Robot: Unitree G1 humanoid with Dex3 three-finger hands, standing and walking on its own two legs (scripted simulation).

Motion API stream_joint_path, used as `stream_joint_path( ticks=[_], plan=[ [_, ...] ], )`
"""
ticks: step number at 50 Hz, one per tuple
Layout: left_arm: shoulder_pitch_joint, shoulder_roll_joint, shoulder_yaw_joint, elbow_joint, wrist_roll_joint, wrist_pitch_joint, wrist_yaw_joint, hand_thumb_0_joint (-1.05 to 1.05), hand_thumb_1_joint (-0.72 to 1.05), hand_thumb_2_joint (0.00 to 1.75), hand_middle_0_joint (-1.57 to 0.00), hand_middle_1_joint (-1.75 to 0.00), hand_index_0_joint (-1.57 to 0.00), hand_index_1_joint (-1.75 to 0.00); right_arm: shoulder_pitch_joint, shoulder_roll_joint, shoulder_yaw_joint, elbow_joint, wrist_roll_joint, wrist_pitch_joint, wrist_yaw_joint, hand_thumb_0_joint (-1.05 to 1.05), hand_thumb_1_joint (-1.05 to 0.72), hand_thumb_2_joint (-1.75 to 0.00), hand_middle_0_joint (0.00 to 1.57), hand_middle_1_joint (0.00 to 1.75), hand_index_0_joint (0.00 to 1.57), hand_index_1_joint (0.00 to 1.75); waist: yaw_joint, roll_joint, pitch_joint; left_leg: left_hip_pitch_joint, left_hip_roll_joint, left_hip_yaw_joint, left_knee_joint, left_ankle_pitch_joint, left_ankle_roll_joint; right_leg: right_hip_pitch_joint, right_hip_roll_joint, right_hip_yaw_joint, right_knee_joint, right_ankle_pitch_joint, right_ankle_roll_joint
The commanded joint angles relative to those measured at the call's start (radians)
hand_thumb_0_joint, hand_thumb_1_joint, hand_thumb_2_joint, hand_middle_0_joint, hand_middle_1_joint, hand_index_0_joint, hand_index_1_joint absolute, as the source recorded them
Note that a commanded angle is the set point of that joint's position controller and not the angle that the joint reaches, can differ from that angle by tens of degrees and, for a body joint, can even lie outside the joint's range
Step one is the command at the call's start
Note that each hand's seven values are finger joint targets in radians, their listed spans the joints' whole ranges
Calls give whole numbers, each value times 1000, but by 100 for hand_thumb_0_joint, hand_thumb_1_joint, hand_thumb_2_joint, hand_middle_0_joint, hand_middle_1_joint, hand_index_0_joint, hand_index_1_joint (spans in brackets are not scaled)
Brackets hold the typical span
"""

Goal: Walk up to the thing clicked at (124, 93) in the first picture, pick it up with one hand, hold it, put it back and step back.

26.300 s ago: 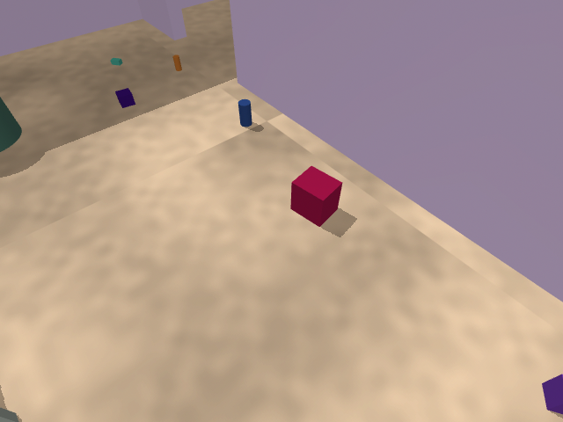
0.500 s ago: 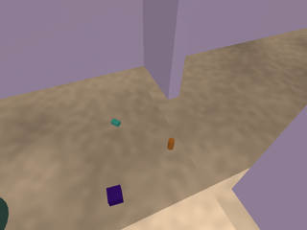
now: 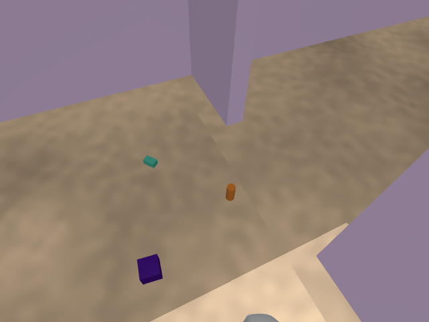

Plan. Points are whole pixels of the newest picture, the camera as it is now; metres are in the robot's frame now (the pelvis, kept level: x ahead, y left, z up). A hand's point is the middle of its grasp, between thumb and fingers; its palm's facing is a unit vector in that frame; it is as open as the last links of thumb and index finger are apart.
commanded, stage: walk up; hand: left
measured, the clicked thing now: (150, 269) +0.41 +0.26 -0.73
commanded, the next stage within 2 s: none
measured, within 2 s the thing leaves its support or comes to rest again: neither
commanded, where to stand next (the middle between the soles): +0.04 +0.01 m, yaw +1 degrees
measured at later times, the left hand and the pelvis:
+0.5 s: hand out of the picture +0.11 +0.25 -0.15, palm faces +0.03 -0.94 -0.33, open 7.4 cm; pelvis +0.01 -0.01 +0.00, yaw +2 degrees
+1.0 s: hand out of the picture +0.07 +0.25 -0.14, palm faces +0.05 -0.94 -0.34, open 7.4 cm; pelvis +0.01 -0.01 +0.01, yaw +2 degrees
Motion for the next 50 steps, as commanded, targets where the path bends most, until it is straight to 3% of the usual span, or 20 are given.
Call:
stream_joint_path(
  ticks=[1, 2, 3, 4, 5, 7, 10, 12, 13, 14, 15, 16, 17, 18, 20, 22, 28, 36, 46, 50],
  plan=[
    [111, 171, 54, 3, 12, -32, 19, 0, 90, 90, -20, -30, -20, -30, -78, -202, -40, -87, 31, 8, -15, 0, -90, -90, 20, 30, 20, 30, 62, 71, -173, -133, 85, -25, 132, 532, 86, 292, -7, -32, -298, 477, -19],
    [108, 243, 73, -5, 14, -37, 25, 0, 90, 90, -20, -30, -20, -30, -43, -144, -22, -98, 44, 16, -12, 0, -90, -90, 20, 30, 20, 30, 59, -118, -209, -237, 0, -7, 244, 242, 37, 349, -154, 163, -338, 589, -64],
    [41, 275, 62, -43, 5, -39, 26, 0, 90, 90, -20, -30, -20, -30, -11, -135, -21, -79, 43, 40, -17, 0, -90, -90, 20, 30, 20, 30, 46, -152, -221, -176, -62, -48, 356, -261, 34, 166, -366, 408, -464, 421, -188],
    [-26, 276, 57, -59, 15, -38, 25, 0, 90, 90, -20, -30, -20, -30, -4, -191, -40, -50, 34, 51, -20, 0, -90, -90, 20, 30, 20, 30, 23, -105, -161, -117, -38, -117, 422, -321, 35, 59, -364, 425, -432, 360, -238],
    [-46, 241, 51, -61, 15, -38, 27, 0, 90, 90, -20, -30, -20, -30, -11, -185, -35, -41, 33, 53, -17, 0, -90, -90, 20, 30, 20, 30, 20, -91, -121, -166, -39, -151, 420, -307, 44, 77, -317, 352, -407, 388, -220],
    [-93, 223, 44, -61, 12, -37, 34, 0, 90, 90, -20, -30, -20, -30, 23, -185, -30, -12, 35, 51, -16, 0, -90, -90, 20, 30, 20, 30, -4, -135, -100, -202, -15, -146, 377, -245, 39, 86, -260, 240, -391, 382, -166],
    [-79, 218, 44, -54, 13, -39, 33, 0, 90, 90, -20, -30, -20, -30, 26, -190, -28, 13, 23, 47, -8, 0, -90, -90, 20, 30, 20, 30, 10, -135, -156, -163, -23, -92, 235, -184, 27, 130, -243, 187, -360, 479, -154],
    [-118, 228, 46, -58, 5, -35, 32, 0, 90, 90, -20, -30, -20, -30, 61, -182, -29, 35, 15, 41, -6, 0, -90, -90, 20, 30, 20, 30, -22, -147, -199, -108, -19, -61, 47, -69, 30, 156, -249, 160, -287, 564, -143],
    [-133, 223, 44, -56, -8, -28, 31, 0, 90, 90, -20, -30, -20, -30, 76, -184, -33, 48, 7, 36, -7, 0, -90, -90, 20, 30, 20, 30, -35, -121, -196, -42, -20, -59, -71, 69, 32, 107, -234, 135, -255, 548, -115],
    [-128, 190, 37, -60, -16, -23, 31, 0, 90, 90, -20, -30, -20, -30, 49, -217, -45, 41, -4, 29, -7, 0, -90, -90, 20, 30, 20, 30, -24, -35, -188, -37, 22, -150, -150, 211, 49, 83, -189, 101, -209, 518, -68],
    [-110, 160, 31, -63, -24, -18, 30, 0, 90, 90, -20, -30, -20, -30, -14, -274, -58, 13, -9, 21, -5, 0, -90, -90, 20, 30, 20, 30, 13, 64, -171, -78, 133, -287, -185, 343, 91, 65, -97, 36, -154, 396, -20],
    [-97, 157, 30, -32, -29, -10, 29, 0, 90, 90, -20, -30, -20, -30, -118, -294, -54, -5, 5, 16, 1, 0, -90, -90, 20, 30, 20, 30, 41, 94, -138, -159, 183, -317, -164, 317, 151, 103, -16, -17, -159, 177, 5],
    [-96, 168, 35, -12, -18, -9, 29, 0, 90, 90, -20, -30, -20, -30, -139, -284, -52, -6, 9, 15, 7, 0, -90, -90, 20, 30, 20, 30, 33, 107, -132, -213, 188, -298, -145, 307, 172, 176, -25, -8, -149, 101, 2],
    [-104, 158, 31, -9, -15, -13, 27, 0, 90, 90, -20, -30, -20, -30, -138, -246, -41, 5, 12, 16, 9, 0, -90, -90, 20, 30, 20, 30, 35, 89, -131, -209, 157, -251, -143, 294, 145, 190, -33, -2, -202, 146, -4],
    [-114, 170, 30, 5, -13, -25, 23, 0, 90, 90, -20, -30, -20, -30, -133, -225, -33, 10, 15, 19, 8, 0, -90, -90, 20, 30, 20, 30, 25, 116, -149, -161, 88, -179, -115, 303, 83, 202, -74, 18, -261, 372, -15],
    [-115, 180, 26, 21, -13, -30, 22, 0, 90, 90, -20, -30, -20, -30, -121, -209, -29, 22, 20, 25, 7, 0, -90, -90, 20, 30, 20, 30, 15, 105, -171, -145, 56, -161, -123, 234, 67, 211, -103, 41, -274, 420, -28],
    [-135, 179, 15, 53, -7, -35, 22, 0, 90, 90, -20, -30, -20, -30, -135, -205, -25, 41, 23, 30, 11, 0, -90, -90, 20, 30, 20, 30, 3, 17, -174, -72, 62, -151, -149, 226, 65, 176, -119, 59, -345, 394, -20],
    [-114, 177, 11, 91, -2, -38, 19, 0, 90, 90, -20, -30, -20, -30, -178, -206, -20, 58, 24, 29, 17, 0, -90, -90, 20, 30, 20, 30, 15, 7, -165, -52, 63, -144, -190, 218, 60, 169, -118, 59, -390, 367, 0],
    [-104, 186, 19, 99, 6, -40, 20, 0, 90, 90, -20, -30, -20, -30, -179, -203, -20, 74, 19, 33, 21, 0, -90, -90, 20, 30, 20, 30, 13, -2, -156, -64, 54, -140, -202, 153, 55, 153, -128, 72, -435, 274, 1],
    [-102, 176, 20, 99, 5, -40, 20, 0, 90, 90, -20, -30, -20, -30, -166, -203, -22, 84, 20, 29, 20, 0, -90, -90, 20, 30, 20, 30, 14, 20, -172, -77, 63, -153, -220, 161, 55, 184, -121, 60, -413, 294, -1]
  ],
)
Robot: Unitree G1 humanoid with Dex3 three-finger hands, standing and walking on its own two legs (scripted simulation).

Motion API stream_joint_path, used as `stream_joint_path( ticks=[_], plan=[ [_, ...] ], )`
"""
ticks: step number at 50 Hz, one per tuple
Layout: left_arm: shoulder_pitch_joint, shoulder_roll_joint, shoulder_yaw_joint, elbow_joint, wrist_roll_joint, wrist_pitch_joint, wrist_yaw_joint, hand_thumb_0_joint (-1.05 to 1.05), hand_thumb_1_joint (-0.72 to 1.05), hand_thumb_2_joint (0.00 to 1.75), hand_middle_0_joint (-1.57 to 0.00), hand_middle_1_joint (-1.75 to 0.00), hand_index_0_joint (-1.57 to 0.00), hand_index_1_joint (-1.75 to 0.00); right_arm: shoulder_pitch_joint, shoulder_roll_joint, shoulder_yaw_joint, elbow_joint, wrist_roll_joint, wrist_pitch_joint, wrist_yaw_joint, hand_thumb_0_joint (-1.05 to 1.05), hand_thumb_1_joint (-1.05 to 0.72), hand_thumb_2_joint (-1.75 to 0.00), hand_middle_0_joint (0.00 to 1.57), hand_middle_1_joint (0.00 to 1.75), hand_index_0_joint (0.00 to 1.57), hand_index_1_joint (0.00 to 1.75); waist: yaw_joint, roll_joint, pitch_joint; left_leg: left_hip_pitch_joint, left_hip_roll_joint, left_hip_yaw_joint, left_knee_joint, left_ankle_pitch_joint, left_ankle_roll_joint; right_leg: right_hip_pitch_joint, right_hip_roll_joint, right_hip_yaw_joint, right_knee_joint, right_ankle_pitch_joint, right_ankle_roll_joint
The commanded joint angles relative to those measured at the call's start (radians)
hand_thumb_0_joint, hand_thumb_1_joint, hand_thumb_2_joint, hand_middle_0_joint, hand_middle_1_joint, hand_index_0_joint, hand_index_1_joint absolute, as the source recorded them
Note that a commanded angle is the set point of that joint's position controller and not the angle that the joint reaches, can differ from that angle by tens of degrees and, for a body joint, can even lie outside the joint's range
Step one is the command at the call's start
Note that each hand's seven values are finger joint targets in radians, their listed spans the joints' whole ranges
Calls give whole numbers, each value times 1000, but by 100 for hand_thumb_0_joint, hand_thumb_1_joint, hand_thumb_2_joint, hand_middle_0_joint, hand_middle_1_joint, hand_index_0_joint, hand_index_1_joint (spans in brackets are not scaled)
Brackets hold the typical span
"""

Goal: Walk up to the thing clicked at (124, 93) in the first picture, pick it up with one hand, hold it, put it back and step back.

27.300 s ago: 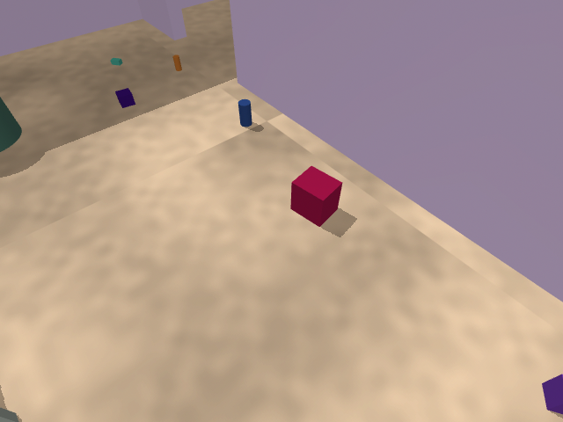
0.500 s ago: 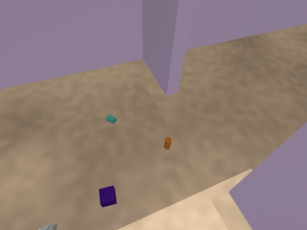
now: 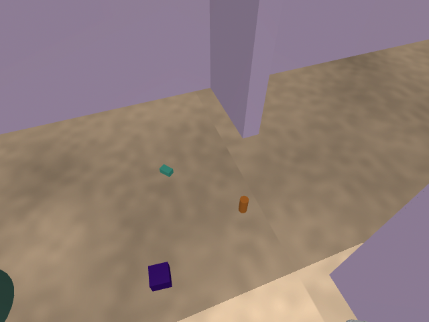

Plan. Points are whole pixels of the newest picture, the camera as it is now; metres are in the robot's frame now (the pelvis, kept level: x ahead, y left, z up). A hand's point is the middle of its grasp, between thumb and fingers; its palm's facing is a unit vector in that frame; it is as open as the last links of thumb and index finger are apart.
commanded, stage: walk up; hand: left
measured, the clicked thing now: (160, 276) +0.42 +0.25 -0.74
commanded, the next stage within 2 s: none
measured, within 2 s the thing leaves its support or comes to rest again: neither
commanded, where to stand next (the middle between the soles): +0.04 +0.02 m, yaw -1 degrees
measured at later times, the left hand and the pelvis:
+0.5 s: hand out of the picture +0.09 +0.27 -0.15, palm faces +0.01 -0.92 -0.39, open 7.4 cm; pelvis -0.03 +0.01 -0.01, yaw +1 degrees
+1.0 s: hand out of the picture +0.07 +0.29 -0.17, palm faces -0.10 -0.94 -0.33, open 7.4 cm; pelvis -0.01 +0.02 -0.01, yaw -3 degrees
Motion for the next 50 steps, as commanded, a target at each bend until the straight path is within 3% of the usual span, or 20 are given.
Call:
stream_joint_path(
  ticks=[1, 16, 17, 19, 20, 21, 22, 23, 25, 27, 29, 30, 31, 32, 33, 35, 37, 42, 45, 50],
  plan=[
    [-46, 215, 49, -63, -3, -21, 14, 0, 90, 90, -20, -30, -20, -30, -28, -212, -46, -49, -2, -27, -14, 0, -90, -90, 20, 30, 20, 30, -12, -1, -105, -54, 111, -97, -97, 45, 43, 86, -95, 106, -60, -15, -38],
    [-59, 219, 52, -69, -2, -16, 15, 0, 90, 90, -20, -30, -20, -30, 4, -217, -45, -41, -2, -26, -19, 0, -90, -90, 20, 30, 20, 30, -20, -14, -109, -60, 102, -91, -77, 76, 41, 90, -104, 110, -48, 19, -45],
    [-67, 281, 78, -86, -14, -11, 27, 0, 90, 90, -20, -30, -20, -30, -6, -272, -69, -48, -8, -5, -17, 0, -90, -90, 20, 30, 20, 30, -10, 5, -32, -107, 79, -84, 16, 244, 40, 48, -127, 125, 13, 218, -52],
    [-28, 299, 88, -103, -17, -6, 36, 0, 90, 90, -20, -30, -20, -30, 8, -240, -67, -73, 2, 8, -19, 0, -90, -90, 20, 30, 20, 30, -2, -49, -109, -73, 42, -41, 157, 264, 35, 61, -186, 167, 14, 345, -109],
    [-36, 314, 96, -115, -14, -3, 39, 0, 90, 90, -20, -30, -20, -30, 27, -227, -68, -86, 2, 14, -17, 0, -90, -90, 20, 30, 20, 30, -6, -109, -145, -94, 5, -14, 267, 147, 27, 72, -243, 216, -3, 369, -156],
    [-65, 329, 101, -141, -5, 0, 44, 0, 90, 90, -20, -30, -20, -30, 54, -224, -74, -93, -2, 28, -13, 0, -90, -90, 20, 30, 20, 30, -8, -186, -156, -120, -33, 15, 423, -176, 23, 37, -333, 290, -29, 375, -227],
    [-76, 325, 103, -169, 8, 0, 48, 0, 90, 90, -20, -30, -20, -30, 70, -221, -79, -109, -12, 43, -7, 0, -90, -90, 20, 30, 20, 30, -8, -189, -149, -146, -32, -30, 570, -329, 26, -14, -383, 323, -40, 344, -274],
    [-102, 321, 106, -188, 13, 4, 52, 0, 90, 90, -20, -30, -20, -30, 90, -215, -85, -123, -14, 56, -4, 0, -90, -90, 20, 30, 20, 30, -23, -177, -125, -150, -15, -82, 667, -342, 28, -90, -387, 293, -39, 309, -285],
    [-126, 314, 102, -210, 25, 5, 56, 0, 90, 90, -20, -30, -20, -30, 129, -216, -95, -142, -18, 58, 8, 0, -90, -90, 20, 30, 20, 30, -50, -177, -133, -147, 17, -80, 643, -311, 33, -114, -316, 216, -18, 107, -243],
    [-120, 295, 95, -219, 47, 5, 45, 0, 90, 90, -20, -30, -20, -30, 164, -220, -98, -129, -23, 39, 11, 0, -90, -90, 20, 30, 20, 30, -37, -202, -174, -146, 34, -11, 412, -304, 30, -49, -240, 177, 3, -198, -192],
    [-132, 261, 78, -228, 46, 25, 23, 0, 90, 90, -20, -30, -20, -30, 282, -201, -100, -68, -30, 4, 2, 0, -90, -90, 20, 30, 20, 30, -88, -150, -188, 19, 13, 44, 13, -184, 33, -103, -171, 131, 145, -380, -146],
    [-78, 183, 57, -225, 23, 45, 15, 0, 90, 90, -20, -30, -20, -30, 247, -228, -105, -72, -56, -17, -11, 0, -90, -90, 20, 30, 20, 30, -70, 32, -103, 46, 49, -106, -127, -237, 38, -238, -65, 88, 327, -419, -91],
    [-31, 128, 42, -239, 16, 54, 11, 0, 90, 90, -20, -30, -20, -30, 158, -334, -120, -123, -77, -37, -24, 0, -90, -90, 20, 30, 20, 30, -24, 224, -29, 11, 308, -513, -215, -273, 83, -427, 71, 92, 503, -475, -32],
    [-66, 242, 80, -221, 23, 59, 24, 0, 90, 90, -20, -30, -20, -30, 79, -425, -130, -167, -54, -47, -33, 0, -90, -90, 20, 30, 20, 30, -43, 93, 6, -205, 388, -552, -195, -265, 190, -296, 25, 254, 511, -436, -26],
    [-98, 269, 88, -208, 21, 61, 20, 0, 90, 90, -20, -30, -20, -30, 43, -382, -121, -167, -48, -61, -42, 0, -90, -90, 20, 30, 20, 30, -29, 8, 59, -264, 357, -475, -166, -120, 182, -234, 23, 273, 565, -376, -30],
    [-8, 270, 94, -203, 8, 67, 7, 0, 90, 90, -20, -30, -20, -30, 49, -366, -122, -162, -44, -79, -62, 0, -90, -90, 20, 30, 20, 30, 9, 50, -5, -27, 282, -286, -63, 175, 151, -330, 60, 277, 637, -270, -25],
    [-23, 281, 104, -228, 23, 65, -6, 0, 90, 90, -20, -30, -20, -30, 173, -347, -134, -155, -33, -93, -74, 0, -90, -90, 20, 30, 20, 30, -39, 91, -43, 123, 265, -223, 2, 341, 137, -377, 43, 239, 616, -260, -22],
    [-66, 272, 103, -284, 30, 54, -49, 0, 90, 90, -20, -30, -20, -30, 313, -346, -149, -184, -26, -113, -78, 0, -90, -90, 20, 30, 20, 30, -100, 90, -12, 231, 295, -237, -44, 185, 180, -451, 25, 224, 568, -246, -15],
    [-39, 265, 96, -283, 20, 33, -52, 0, 90, 90, -20, -30, -20, -30, 288, -340, -144, -229, -29, -114, -61, 0, -90, -90, 20, 30, 20, 30, -92, 147, 18, 173, 304, -199, -66, 150, 224, -398, 12, 166, 491, -269, -13],
    [62, 217, 86, -231, 3, 3, -36, 0, 90, 90, -20, -30, -20, -30, 186, -293, -105, -282, -29, -75, -38, 0, -90, -90, 20, 30, 20, 30, -32, 210, 21, -109, 187, 9, 92, 337, 153, -11, 54, -20, 232, -174, -35]
  ],
)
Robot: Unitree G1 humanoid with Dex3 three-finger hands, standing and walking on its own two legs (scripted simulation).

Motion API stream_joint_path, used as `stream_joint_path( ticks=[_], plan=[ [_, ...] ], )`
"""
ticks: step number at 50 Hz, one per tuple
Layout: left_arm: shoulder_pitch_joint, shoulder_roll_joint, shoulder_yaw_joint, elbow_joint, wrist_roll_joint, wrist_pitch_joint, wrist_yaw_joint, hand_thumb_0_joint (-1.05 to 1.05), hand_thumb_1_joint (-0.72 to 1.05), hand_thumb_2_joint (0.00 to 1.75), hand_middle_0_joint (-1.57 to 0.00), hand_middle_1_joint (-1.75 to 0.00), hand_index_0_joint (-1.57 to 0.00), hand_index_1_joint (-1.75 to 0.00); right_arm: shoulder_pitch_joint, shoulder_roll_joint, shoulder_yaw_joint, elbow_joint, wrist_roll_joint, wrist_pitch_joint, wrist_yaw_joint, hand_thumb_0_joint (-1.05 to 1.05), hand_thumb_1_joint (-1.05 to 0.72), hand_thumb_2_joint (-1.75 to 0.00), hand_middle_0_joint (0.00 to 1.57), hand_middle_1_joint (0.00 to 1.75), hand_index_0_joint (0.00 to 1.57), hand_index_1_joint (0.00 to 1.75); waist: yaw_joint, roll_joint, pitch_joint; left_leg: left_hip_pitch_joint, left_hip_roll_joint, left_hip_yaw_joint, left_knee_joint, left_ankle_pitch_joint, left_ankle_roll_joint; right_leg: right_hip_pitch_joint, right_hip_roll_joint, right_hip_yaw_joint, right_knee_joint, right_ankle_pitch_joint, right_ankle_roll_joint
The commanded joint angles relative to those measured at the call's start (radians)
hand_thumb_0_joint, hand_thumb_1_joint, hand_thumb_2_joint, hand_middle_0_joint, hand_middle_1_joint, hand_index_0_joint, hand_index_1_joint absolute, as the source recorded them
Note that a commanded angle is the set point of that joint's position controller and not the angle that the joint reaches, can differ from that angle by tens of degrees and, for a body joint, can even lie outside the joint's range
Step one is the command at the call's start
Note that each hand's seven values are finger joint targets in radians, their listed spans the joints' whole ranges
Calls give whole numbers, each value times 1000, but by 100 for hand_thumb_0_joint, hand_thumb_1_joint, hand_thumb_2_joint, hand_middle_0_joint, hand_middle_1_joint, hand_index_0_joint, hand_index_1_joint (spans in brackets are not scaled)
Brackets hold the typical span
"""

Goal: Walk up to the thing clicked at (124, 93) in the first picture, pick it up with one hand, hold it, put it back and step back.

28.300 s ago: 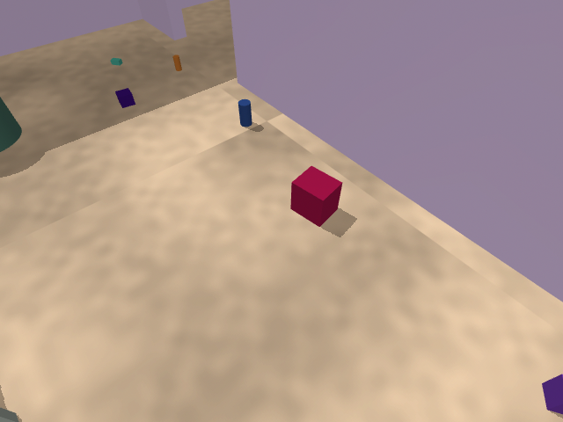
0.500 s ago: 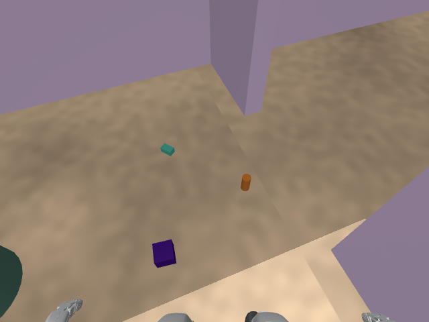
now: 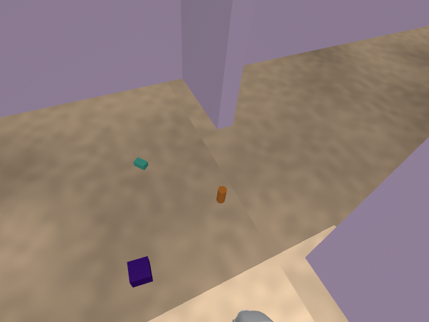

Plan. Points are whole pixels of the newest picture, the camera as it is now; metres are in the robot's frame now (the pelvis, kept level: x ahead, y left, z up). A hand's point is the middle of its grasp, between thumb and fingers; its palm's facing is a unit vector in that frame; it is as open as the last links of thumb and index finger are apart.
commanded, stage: walk up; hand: left
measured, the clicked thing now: (140, 271) +0.42 +0.25 -0.73
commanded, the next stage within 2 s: stand in 1.38 s
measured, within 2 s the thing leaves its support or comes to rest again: neither
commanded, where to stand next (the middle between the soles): +0.05 +0.00 m, yaw +1 degrees
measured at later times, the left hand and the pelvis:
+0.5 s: hand out of the picture +0.11 +0.28 -0.15, palm faces +0.03 -0.90 -0.44, open 7.3 cm; pelvis -0.02 +0.00 -0.02, yaw +4 degrees
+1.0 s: hand out of the picture +0.03 +0.26 -0.15, palm faces -0.03 -0.91 -0.41, open 7.4 cm; pelvis -0.01 -0.03 -0.01, yaw +1 degrees
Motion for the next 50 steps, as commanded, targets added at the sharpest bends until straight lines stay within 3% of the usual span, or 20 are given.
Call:
stream_joint_path(
  ticks=[1, 2, 3, 4, 9, 14, 18, 24, 25, 26, 27, 28, 30, 33, 40, 44, 47, 48, 49, 50],
  plan=[
    [39, 110, 35, -54, -18, -60, 28, 0, 90, 90, -20, -30, -20, -30, -101, -221, -36, -107, 13, 12, -3, 0, -90, -90, 20, 30, 20, 30, 52, 244, -60, -173, 104, -46, 75, 520, 140, 269, 57, -136, -276, 193, -29],
    [95, 165, 48, -46, -15, -71, 39, 0, 90, 90, -20, -30, -20, -30, -55, -166, -14, -108, 30, 18, -6, 0, -90, -90, 20, 30, 20, 30, 77, 78, -124, -222, 55, -25, 248, 404, 97, 390, -1, -36, -348, 295, -38],
    [107, 253, 67, -64, -4, -81, 50, 0, 90, 90, -20, -30, -20, -30, -28, -107, 9, -132, 39, 21, -7, 0, -90, -90, 20, 30, 20, 30, 68, -167, -168, -357, -41, -7, 463, 32, 45, 428, -237, 317, -422, 384, -117],
    [52, 278, 57, -92, -14, -80, 53, 0, 90, 90, -20, -30, -20, -30, -43, -160, -7, -116, 40, 39, -24, 0, -90, -90, 20, 30, 20, 30, 64, -102, -181, -287, -63, -138, 515, -258, 54, 258, -373, 490, -457, 321, -255],
    [-77, 194, 29, -119, -18, -85, 76, 0, 90, 90, -20, -30, -20, -30, 1, -175, -9, -22, 43, 54, -20, 0, -90, -90, 20, 30, 20, 30, 6, -68, -89, -263, -42, -183, 451, -151, 34, 135, -212, 152, -371, 418, -183],
    [-62, 213, 42, -142, -25, -78, 103, 0, 90, 90, -20, -30, -20, -30, -71, -177, -15, -36, 31, 87, -20, 0, -90, -90, 20, 30, 20, 30, 38, -112, -115, -321, -74, -150, 461, -140, 21, 190, -297, 169, -266, 916, -242],
    [-47, 223, 54, -160, -19, -75, 126, 0, 90, 90, -20, -30, -20, -30, -108, -185, -32, -84, 17, 98, -5, 0, -90, -90, 20, 30, 20, 30, 45, -76, -188, -389, -58, -173, 555, -139, 22, 248, -329, 169, -220, 907, -270],
    [-157, 211, 32, -198, -11, -57, 112, 0, 90, 90, -20, -30, -20, -30, -2, -158, -51, -40, 3, 74, 18, 0, -90, -90, 20, 30, 20, 30, -32, -111, -231, -109, -65, -31, 64, 62, 36, 63, -223, 66, -92, 405, -166],
    [-124, 156, 17, -190, -18, -42, 106, 0, 90, 90, -20, -30, -20, -30, -16, -174, -56, -32, -11, 60, 12, 0, -90, -90, 20, 30, 20, 30, -24, -2, -181, -55, -58, -110, -48, 84, 47, -53, -155, 38, 18, 219, -113],
    [-77, 77, 0, -193, -26, -35, 104, 0, 90, 90, -20, -30, -20, -30, -71, -264, -66, -58, -28, 45, 5, 0, -90, -90, 20, 30, 20, 30, 5, 281, -140, -50, 175, -486, -172, 165, 124, -220, 6, -22, 203, -109, -37],
    [-123, 136, 17, -188, -19, -28, 117, 0, 90, 90, -20, -30, -20, -30, -111, -342, -75, -82, -5, 36, 3, 0, -90, -90, 20, 30, 20, 30, -11, 214, -132, -183, 339, -634, -168, 312, 247, -168, 56, 67, 276, -287, -17],
    [-155, 175, 29, -167, -14, -25, 121, 0, 90, 90, -20, -30, -20, -30, -129, -338, -74, -76, 3, 30, -1, 0, -90, -90, 20, 30, 20, 30, -20, 176, -95, -253, 353, -648, -175, 319, 287, -127, 50, 137, 351, -277, -19],
    [-101, 167, 31, -133, -28, -22, 102, 0, 90, 90, -20, -30, -20, -30, -182, -265, -50, -71, 4, 4, -22, 0, -90, -90, 20, 30, 20, 30, 35, 107, -96, -109, 236, -437, -76, 426, 212, -179, 55, 182, 377, -131, -21],
    [-50, 188, 39, -110, -13, -23, 73, 0, 90, 90, -20, -30, -20, -30, -122, -262, -58, -59, 9, -18, -28, 0, -90, -90, 20, 30, 20, 30, 8, 175, -135, 13, 214, -394, -109, 257, 180, -185, 34, 125, 305, -67, -5],
    [-39, 210, 42, -126, -4, -66, 17, 0, 90, 90, -20, -30, -20, -30, -33, -287, -78, -93, 6, -32, 5, 0, -90, -90, 20, 30, 20, 30, -43, 247, -8, 24, 223, -373, -277, -175, 245, -246, -5, 21, 158, -38, 8],
    [21, 193, 42, -111, -8, -92, 14, 0, 90, 90, -20, -30, -20, -30, -71, -278, -62, -123, -2, -7, 28, 0, -90, -90, 20, 30, 20, 30, -20, 317, 21, -150, 177, -259, -258, -147, 243, -50, -6, -80, -8, -81, 10],
    [174, 151, 40, -54, -10, -111, 47, 0, 90, 90, -20, -30, -20, -30, -155, -232, -39, -148, 7, 29, 29, 0, -90, -90, 20, 30, 20, 30, 70, 267, -52, -287, 114, -133, -18, 180, 183, 248, 43, -146, -246, 113, -4],
    [212, 159, 43, -43, -8, -118, 62, 0, 90, 90, -20, -30, -20, -30, -136, -175, -18, -148, 15, 40, 26, 0, -90, -90, 20, 30, 20, 30, 86, 151, -96, -308, 59, -83, 140, 183, 146, 322, 43, -126, -326, 157, 14],
    [210, 223, 57, -56, 2, -127, 75, 0, 90, 90, -20, -30, -20, -30, -95, -102, 3, -154, 26, 47, 23, 0, -90, -90, 20, 30, 20, 30, 82, -46, -101, -397, -15, -56, 332, 4, 90, 341, -101, 122, -429, 117, -10],
    [141, 294, 57, -106, 11, -136, 82, 0, 90, 90, -20, -30, -20, -30, -84, -89, 12, -164, 29, 57, 18, 0, -90, -90, 20, 30, 20, 30, 51, -89, -90, -467, -88, -141, 398, -191, 43, 246, -340, 475, -525, 53, -109]
  ],
)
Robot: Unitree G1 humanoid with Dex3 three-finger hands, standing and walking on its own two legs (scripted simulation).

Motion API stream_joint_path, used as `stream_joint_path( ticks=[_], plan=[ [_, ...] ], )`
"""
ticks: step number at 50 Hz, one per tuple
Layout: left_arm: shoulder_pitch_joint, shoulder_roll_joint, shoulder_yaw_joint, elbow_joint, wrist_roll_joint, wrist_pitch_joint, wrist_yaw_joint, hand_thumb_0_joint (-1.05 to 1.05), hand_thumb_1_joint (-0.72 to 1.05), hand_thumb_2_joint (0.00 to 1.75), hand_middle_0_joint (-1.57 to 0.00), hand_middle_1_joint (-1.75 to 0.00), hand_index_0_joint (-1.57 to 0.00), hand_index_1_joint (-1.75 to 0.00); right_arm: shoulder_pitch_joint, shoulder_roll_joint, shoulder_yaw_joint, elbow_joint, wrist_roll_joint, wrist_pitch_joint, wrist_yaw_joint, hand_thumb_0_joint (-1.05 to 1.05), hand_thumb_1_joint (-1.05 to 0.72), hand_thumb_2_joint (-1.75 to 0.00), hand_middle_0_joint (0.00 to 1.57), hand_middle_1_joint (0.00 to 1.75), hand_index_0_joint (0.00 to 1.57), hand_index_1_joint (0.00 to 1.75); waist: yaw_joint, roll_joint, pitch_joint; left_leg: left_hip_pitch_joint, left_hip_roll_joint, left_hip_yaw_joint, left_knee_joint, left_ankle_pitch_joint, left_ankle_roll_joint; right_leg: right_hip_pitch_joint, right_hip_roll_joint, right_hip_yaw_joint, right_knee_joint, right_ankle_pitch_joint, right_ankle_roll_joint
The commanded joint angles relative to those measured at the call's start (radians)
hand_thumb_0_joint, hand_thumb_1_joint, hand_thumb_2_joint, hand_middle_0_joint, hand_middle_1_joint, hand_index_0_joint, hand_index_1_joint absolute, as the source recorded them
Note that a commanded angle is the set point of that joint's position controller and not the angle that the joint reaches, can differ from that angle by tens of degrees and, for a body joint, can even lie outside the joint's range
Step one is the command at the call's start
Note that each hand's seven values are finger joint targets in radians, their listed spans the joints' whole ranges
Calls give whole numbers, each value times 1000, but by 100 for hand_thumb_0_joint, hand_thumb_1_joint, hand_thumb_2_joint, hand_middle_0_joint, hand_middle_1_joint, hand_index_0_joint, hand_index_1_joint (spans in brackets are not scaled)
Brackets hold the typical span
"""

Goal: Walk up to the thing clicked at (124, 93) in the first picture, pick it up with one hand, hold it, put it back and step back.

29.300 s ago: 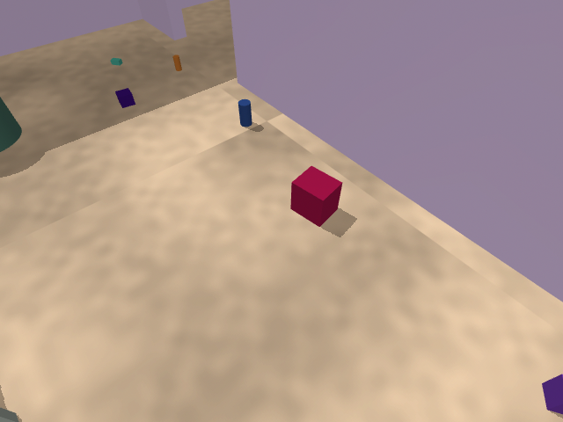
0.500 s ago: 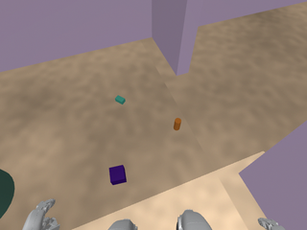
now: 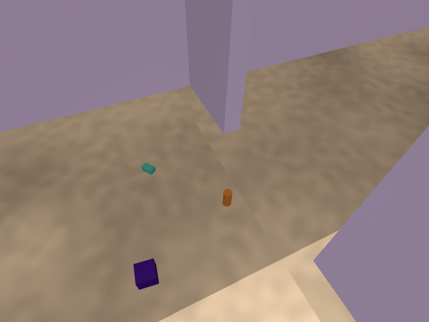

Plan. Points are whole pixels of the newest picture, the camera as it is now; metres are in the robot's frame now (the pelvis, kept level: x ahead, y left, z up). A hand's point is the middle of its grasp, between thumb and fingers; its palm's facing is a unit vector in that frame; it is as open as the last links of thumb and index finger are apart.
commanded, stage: walk up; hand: left
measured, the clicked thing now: (146, 273) +0.44 +0.27 -0.72
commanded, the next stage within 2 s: stand in 0.38 s
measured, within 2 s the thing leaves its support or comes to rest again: neither
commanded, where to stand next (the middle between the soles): +0.06 +0.03 m, yaw +0 degrees
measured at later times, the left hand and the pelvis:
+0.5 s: hand out of the picture +0.08 +0.31 -0.14, palm faces +0.06 -0.91 -0.42, open 7.4 cm; pelvis +0.00 +0.02 +0.00, yaw +3 degrees
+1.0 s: hand out of the picture +0.08 +0.28 -0.13, palm faces +0.02 -0.94 -0.35, open 7.4 cm; pelvis +0.01 +0.02 +0.02, yaw +3 degrees
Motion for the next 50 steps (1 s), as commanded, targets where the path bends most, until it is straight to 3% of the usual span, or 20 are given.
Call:
stream_joint_path(
  ticks=[1, 2, 4, 5, 10, 15, 17, 18, 19, 20, 21, 23, 25, 27, 28, 29, 30, 34, 40, 50],
  plan=[
    [9, 330, 65, -85, 8, -34, 50, 0, 90, 90, -20, -30, -20, -30, -83, -144, -32, -95, 16, 10, -28, 0, -90, -90, 20, 30, 20, 30, 52, -77, -29, -244, -79, -157, 304, -230, 12, 23, -407, 592, -347, -131, -225],
    [-21, 293, 60, -89, -1, -36, 54, 0, 90, 90, -20, -30, -20, -30, -63, -163, -40, -66, 20, 15, -27, 0, -90, -90, 20, 30, 20, 30, 32, -42, -1, -245, -68, -193, 328, -186, 12, 29, -360, 507, -317, -95, -224],
    [-66, 274, 56, -94, -5, -37, 65, 0, 90, 90, -20, -30, -20, -30, -4, -165, -47, -24, 18, 25, -23, 0, -90, -90, 20, 30, 20, 30, 8, -106, -9, -251, -70, -195, 337, -101, 6, 49, -279, 344, -279, -41, -173],
    [-58, 271, 62, -89, -9, -36, 69, 0, 90, 90, -20, -30, -20, -30, 14, -170, -50, -12, 14, 30, -19, 0, -90, -90, 20, 30, 20, 30, 8, -150, -12, -250, -76, -184, 343, -83, 0, 46, -273, 305, -266, 26, -167],
    [-22, 250, 69, -107, -10, -37, 86, 0, 90, 90, -20, -30, -20, -30, -28, -158, -59, -34, 0, 46, -8, 0, -90, -90, 20, 30, 20, 30, 38, -162, -40, -260, -96, -169, 397, -63, -23, 71, -283, 206, -177, 361, -207],
    [-101, 229, 55, -143, -2, -19, 72, 0, 90, 90, -20, -30, -20, -30, -52, -132, -49, -13, 9, 23, -5, 0, -90, -90, 20, 30, 20, 30, 37, -237, -82, -123, -84, -5, 116, -65, -25, 30, -241, 130, -98, 307, -198],
    [-130, 228, 45, -145, -15, -1, 67, 0, 90, 90, -20, -30, -20, -30, -28, -119, -46, 9, 8, 12, -9, 0, -90, -90, 20, 30, 20, 30, 4, -231, -110, -20, -101, 42, -66, 47, -14, -7, -228, 122, 4, 356, -177],
    [-133, 206, 32, -146, -22, 6, 67, 0, 90, 90, -20, -30, -20, -30, -2, -130, -51, 18, 1, 1, -15, 0, -90, -90, 20, 30, 20, 30, -17, -178, -118, 37, -107, 31, -178, 148, -2, -32, -212, 111, 83, 366, -141],
    [-99, 124, 14, -127, -29, 14, 60, 0, 90, 90, -20, -30, -20, -30, 8, -139, -47, 22, -1, -23, -22, 0, -90, -90, 20, 30, 20, 30, -9, -58, -158, 117, 21, -198, -336, 173, 15, -88, -123, 52, 199, 142, -56],
    [-79, 66, -8, -137, -36, 20, 61, 0, 90, 90, -20, -30, -20, -30, -65, -238, -57, 1, -13, -40, -24, 0, -90, -90, 20, 30, 20, 30, 36, 143, -115, 113, 232, -494, -379, 244, 97, -231, -4, -2, 229, -230, -9],
    [-151, 141, 11, -131, -33, 23, 74, 0, 90, 90, -20, -30, -20, -30, -92, -292, -65, 24, -19, -47, -28, 0, -90, -90, 20, 30, 20, 30, -1, 140, -112, -46, 279, -566, -357, 216, 226, -133, -29, 102, 282, -355, -8],
    [-142, 157, 17, -86, -40, 25, 59, 0, 90, 90, -20, -30, -20, -30, -190, -184, -42, 10, -3, -51, -27, 0, -90, -90, 20, 30, 20, 30, 29, 101, -63, 22, 179, -339, -326, 205, 185, -151, -38, 80, 272, -307, -26],
    [-84, 134, 10, -36, -35, 12, 54, 0, 90, 90, -20, -30, -20, -30, -238, -168, -34, 27, -2, -45, -32, 0, -90, -90, 20, 30, 20, 30, 56, 201, -85, -26, 127, -255, -288, 284, 133, -18, -49, 49, 94, -206, -24],
    [-37, 119, 3, 12, -29, 1, 52, 0, 90, 90, -20, -30, -20, -30, -261, -150, -27, 48, 12, -33, -26, 0, -90, -90, 20, 30, 20, 30, 82, 176, -105, -17, 83, -163, -210, 350, 77, 121, -36, 30, -160, 23, -21],
    [-69, 162, 7, 16, -12, -6, 55, 0, 90, 90, -20, -30, -20, -30, -239, -107, -16, 55, 24, -29, -27, 0, -90, -90, 20, 30, 20, 30, 59, 101, -125, -57, 54, -147, -174, 347, 28, 199, -98, 129, -184, 196, -40],
    [-159, 224, 10, 0, -5, -11, 54, 0, 90, 90, -20, -30, -20, -30, -210, -84, -7, 60, 33, -28, -26, 0, -90, -90, 20, 30, 20, 30, -7, 6, -120, -26, -17, -97, -190, 227, -2, 119, -159, 222, -198, 175, -79],
    [-202, 223, 4, 13, -9, -10, 46, 0, 90, 90, -20, -30, -20, -30, -198, -96, -7, 86, 32, -24, -25, 0, -90, -90, 20, 30, 20, 30, -28, -15, -94, 59, -19, -92, -236, 125, 11, 9, -171, 234, -218, 75, -97],
    [-207, 152, -28, 57, -26, -5, 33, 0, 90, 90, -20, -30, -20, -30, -274, -120, -5, 142, 14, -29, -11, 0, -90, -90, 20, 30, 20, 30, 11, 7, -50, 81, 29, -125, -315, 120, 27, 18, -103, 149, -278, -46, -39],
    [-197, 131, -34, 116, -25, -14, 33, 0, 90, 90, -20, -30, -20, -30, -296, -118, 7, 185, 19, -39, -15, 0, -90, -90, 20, 30, 20, 30, 15, -9, -118, 141, 38, -98, -342, 321, 16, 131, -115, 129, -278, 216, -32],
    [-221, 127, -28, 148, -23, -2, 35, 0, 90, 90, -20, -30, -20, -30, -323, -119, 14, 219, 14, -40, -19, 0, -90, -90, 20, 30, 20, 30, 28, 5, -114, 126, 41, -89, -397, 318, 1, 154, -114, 109, -303, 185, -23]
  ],
)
